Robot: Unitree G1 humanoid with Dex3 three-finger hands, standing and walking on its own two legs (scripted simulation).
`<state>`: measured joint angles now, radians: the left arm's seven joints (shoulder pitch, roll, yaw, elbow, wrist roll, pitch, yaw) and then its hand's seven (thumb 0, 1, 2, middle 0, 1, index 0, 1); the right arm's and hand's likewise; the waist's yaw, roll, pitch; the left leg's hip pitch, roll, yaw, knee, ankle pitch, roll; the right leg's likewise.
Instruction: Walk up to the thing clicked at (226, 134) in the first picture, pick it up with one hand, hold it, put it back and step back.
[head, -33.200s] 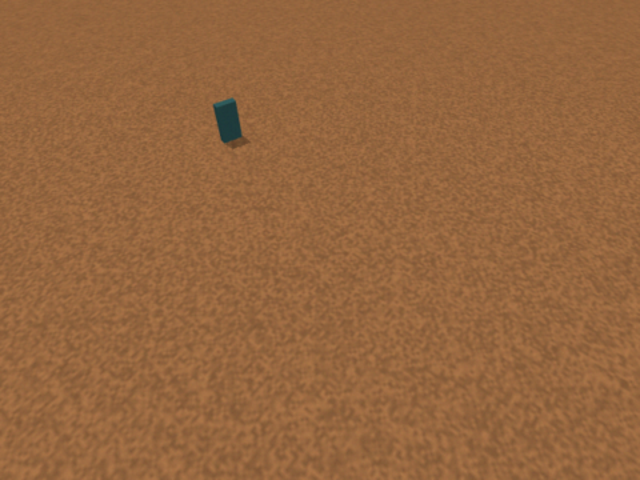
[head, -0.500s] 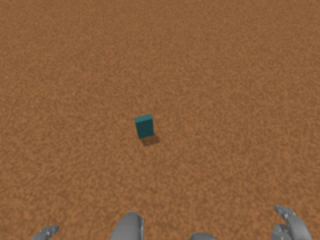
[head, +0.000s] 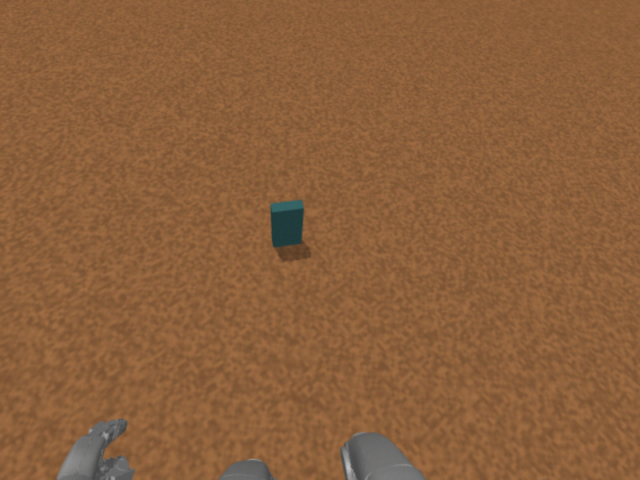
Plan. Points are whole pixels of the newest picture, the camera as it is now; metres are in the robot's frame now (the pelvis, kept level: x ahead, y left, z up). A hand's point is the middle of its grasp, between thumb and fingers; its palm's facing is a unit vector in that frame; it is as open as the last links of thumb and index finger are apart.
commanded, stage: step back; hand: left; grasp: from the side
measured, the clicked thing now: (286, 224) +0.94 +0.10 -0.66
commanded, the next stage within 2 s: stand in 1.32 s
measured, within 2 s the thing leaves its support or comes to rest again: neither
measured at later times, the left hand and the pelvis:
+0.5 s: hand out of the picture -0.05 +0.23 -0.14, palm faces +0.03 -0.90 -0.43, open 7.4 cm; pelvis -0.10 -0.05 -0.01, yaw +1 degrees
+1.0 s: hand out of the picture +0.01 +0.19 -0.14, palm faces +0.05 -0.93 -0.38, open 7.3 cm; pelvis -0.08 -0.07 +0.00, yaw +3 degrees
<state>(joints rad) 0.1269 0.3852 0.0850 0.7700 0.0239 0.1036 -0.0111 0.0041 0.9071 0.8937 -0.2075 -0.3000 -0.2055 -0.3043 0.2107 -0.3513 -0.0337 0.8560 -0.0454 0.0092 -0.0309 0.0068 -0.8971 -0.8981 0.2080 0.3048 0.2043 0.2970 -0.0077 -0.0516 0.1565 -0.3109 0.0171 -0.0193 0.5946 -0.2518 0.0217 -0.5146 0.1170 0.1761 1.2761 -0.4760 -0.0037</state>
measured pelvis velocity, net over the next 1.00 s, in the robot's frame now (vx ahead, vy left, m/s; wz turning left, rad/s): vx -0.08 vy -0.07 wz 0.05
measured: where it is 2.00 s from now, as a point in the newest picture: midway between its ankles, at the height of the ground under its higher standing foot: outside the picture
